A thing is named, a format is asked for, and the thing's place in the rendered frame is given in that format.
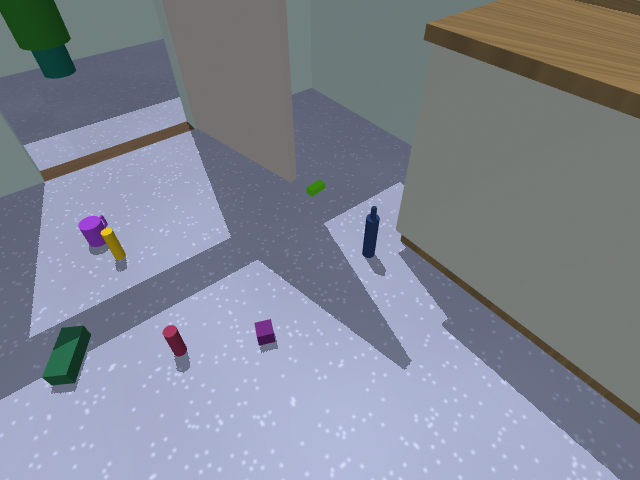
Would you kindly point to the potted plant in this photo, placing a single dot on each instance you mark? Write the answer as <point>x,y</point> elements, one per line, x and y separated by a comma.
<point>38,26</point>

